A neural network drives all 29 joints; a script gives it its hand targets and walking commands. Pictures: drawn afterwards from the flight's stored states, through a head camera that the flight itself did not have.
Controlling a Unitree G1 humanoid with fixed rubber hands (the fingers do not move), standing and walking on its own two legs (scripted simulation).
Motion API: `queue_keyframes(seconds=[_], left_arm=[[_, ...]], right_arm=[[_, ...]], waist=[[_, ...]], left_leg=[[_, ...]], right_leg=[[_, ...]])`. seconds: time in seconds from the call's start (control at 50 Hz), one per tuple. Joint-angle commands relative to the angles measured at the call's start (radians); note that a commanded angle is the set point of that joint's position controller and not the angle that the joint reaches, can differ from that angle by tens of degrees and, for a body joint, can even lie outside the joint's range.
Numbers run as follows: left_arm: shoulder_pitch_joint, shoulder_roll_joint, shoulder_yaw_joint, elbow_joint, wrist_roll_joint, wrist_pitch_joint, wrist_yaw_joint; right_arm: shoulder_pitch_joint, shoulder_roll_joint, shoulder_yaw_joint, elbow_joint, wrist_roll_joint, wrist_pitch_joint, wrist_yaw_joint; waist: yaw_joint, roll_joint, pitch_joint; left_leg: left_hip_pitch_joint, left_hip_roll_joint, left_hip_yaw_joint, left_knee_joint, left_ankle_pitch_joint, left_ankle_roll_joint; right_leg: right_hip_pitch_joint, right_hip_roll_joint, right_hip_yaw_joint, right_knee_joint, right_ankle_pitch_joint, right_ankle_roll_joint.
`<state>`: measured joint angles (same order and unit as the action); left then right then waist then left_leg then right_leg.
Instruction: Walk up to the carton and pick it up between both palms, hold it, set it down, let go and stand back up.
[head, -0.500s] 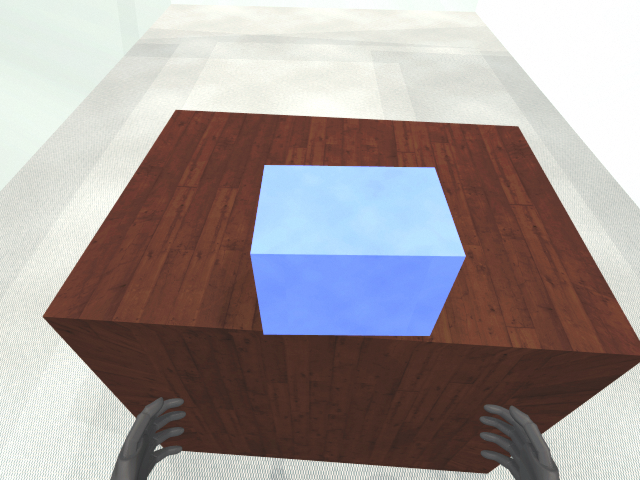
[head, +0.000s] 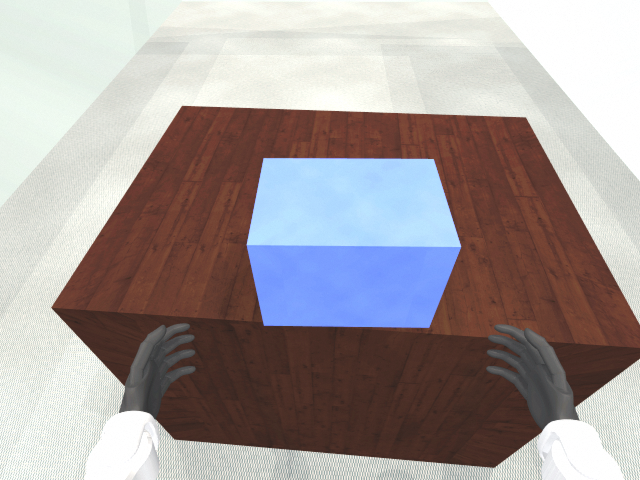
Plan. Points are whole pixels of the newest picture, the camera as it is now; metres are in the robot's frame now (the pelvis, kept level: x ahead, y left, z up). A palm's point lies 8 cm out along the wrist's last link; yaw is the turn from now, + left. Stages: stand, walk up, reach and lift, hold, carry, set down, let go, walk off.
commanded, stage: reach and lift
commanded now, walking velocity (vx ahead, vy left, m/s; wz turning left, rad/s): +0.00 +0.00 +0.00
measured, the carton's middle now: (347, 243) +0.45 -0.03 +0.03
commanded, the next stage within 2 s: none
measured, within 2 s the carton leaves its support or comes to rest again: neither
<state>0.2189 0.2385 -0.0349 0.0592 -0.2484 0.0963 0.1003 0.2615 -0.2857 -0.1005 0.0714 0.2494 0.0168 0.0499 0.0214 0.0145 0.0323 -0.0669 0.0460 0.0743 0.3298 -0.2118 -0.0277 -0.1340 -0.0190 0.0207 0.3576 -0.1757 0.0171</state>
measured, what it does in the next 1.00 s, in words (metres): stands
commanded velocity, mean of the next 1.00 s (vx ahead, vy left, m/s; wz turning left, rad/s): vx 0.00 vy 0.00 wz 0.00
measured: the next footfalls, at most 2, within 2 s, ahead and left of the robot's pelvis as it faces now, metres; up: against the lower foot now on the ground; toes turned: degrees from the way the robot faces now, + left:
none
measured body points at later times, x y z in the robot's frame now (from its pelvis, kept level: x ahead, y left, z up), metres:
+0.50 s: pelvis +0.00 -0.01 +0.00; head +0.02 -0.01 +0.45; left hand +0.32 +0.22 +0.09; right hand +0.32 -0.25 +0.08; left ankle -0.02 +0.13 -0.75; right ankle +0.01 -0.13 -0.75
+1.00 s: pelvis -0.01 -0.01 +0.00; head +0.04 +0.00 +0.45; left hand +0.38 +0.22 +0.12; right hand +0.38 -0.26 +0.12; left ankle -0.02 +0.13 -0.75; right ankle +0.01 -0.13 -0.75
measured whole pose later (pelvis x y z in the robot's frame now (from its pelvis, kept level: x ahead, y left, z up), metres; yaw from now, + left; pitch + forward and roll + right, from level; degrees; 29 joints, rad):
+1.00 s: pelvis -0.01 -0.01 +0.00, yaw +0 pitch +6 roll +0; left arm -0.45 0.38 0.14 0.11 -0.29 0.62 0.06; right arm -0.48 -0.47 -0.05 0.33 0.46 0.35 -0.01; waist -0.03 -0.01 -0.01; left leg -0.28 0.07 0.05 0.38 -0.20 -0.04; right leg -0.32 0.00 0.00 0.35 -0.14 0.01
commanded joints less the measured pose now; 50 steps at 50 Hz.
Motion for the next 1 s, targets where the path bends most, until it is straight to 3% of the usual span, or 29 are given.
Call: queue_keyframes(seconds=[0.0, 0.22, 0.34, 0.5, 0.76, 0.78, 0.8, 0.98], left_arm=[[-0.292, 0.139, 0.083, -0.209, -0.019, -0.044, -0.007], [-0.477, 0.201, 0.181, -0.289, -0.029, 0.160, -0.048], [-0.585, 0.221, 0.211, -0.274, -0.030, 0.248, -0.062], [-0.707, 0.238, 0.250, -0.327, -0.009, 0.353, -0.063], [-0.958, 0.273, 0.260, -0.293, -0.006, 0.457, -0.043], [-0.949, 0.297, 0.269, -0.185, -0.009, 0.461, -0.056], [-1.002, 0.306, 0.268, -0.208, -0.018, 0.456, -0.058], [-1.202, 0.373, 0.246, -0.152, -0.049, 0.466, -0.038]], right_arm=[[-0.239, -0.151, -0.061, -0.191, 0.024, -0.037, -0.012], [-0.470, -0.236, -0.061, -0.214, 0.085, 0.075, -0.063], [-0.591, -0.259, -0.058, -0.189, 0.107, 0.141, -0.066], [-0.734, -0.333, -0.053, -0.175, 0.154, 0.185, -0.066], [-1.002, -0.419, -0.053, -0.063, 0.197, 0.244, -0.058], [-0.966, -0.420, -0.063, 0.037, 0.192, 0.263, -0.061], [-1.026, -0.414, -0.066, 0.013, 0.187, 0.258, -0.062], [-1.238, -0.447, -0.045, 0.071, 0.219, 0.263, -0.061]], waist=[[-0.017, -0.055, -0.189], [-0.030, -0.061, -0.293], [-0.036, -0.058, -0.343], [-0.044, -0.032, -0.451], [-0.052, -0.008, -0.590], [-0.081, -0.031, -0.534], [-0.062, -0.034, -0.564], [-0.047, -0.002, -0.723]], left_leg=[[-0.051, -0.065, -0.035, -0.061, 0.117, 0.001], [-0.034, -0.073, -0.037, -0.042, 0.212, -0.002], [-0.029, -0.070, -0.040, -0.035, 0.227, 0.001], [0.027, -0.072, -0.038, 0.005, 0.364, -0.019], [0.001, -0.071, -0.037, 0.037, 0.407, -0.030], [0.043, -0.057, -0.037, 0.026, 0.335, -0.007], [0.033, -0.057, -0.036, 0.028, 0.314, -0.003], [0.017, -0.058, -0.036, 0.076, 0.414, -0.013]], right_leg=[[0.068, 0.033, 0.032, -0.060, 0.161, -0.024], [0.109, 0.043, 0.018, -0.044, 0.287, -0.003], [0.117, 0.045, 0.011, -0.039, 0.302, -0.001], [0.136, 0.065, -0.006, -0.022, 0.422, -0.002], [0.130, 0.078, -0.016, 0.006, 0.470, -0.009], [0.074, 0.072, -0.015, -0.010, 0.417, 0.006], [0.070, 0.070, -0.019, -0.013, 0.391, 0.007], [0.079, 0.076, -0.027, 0.023, 0.472, 0.006]])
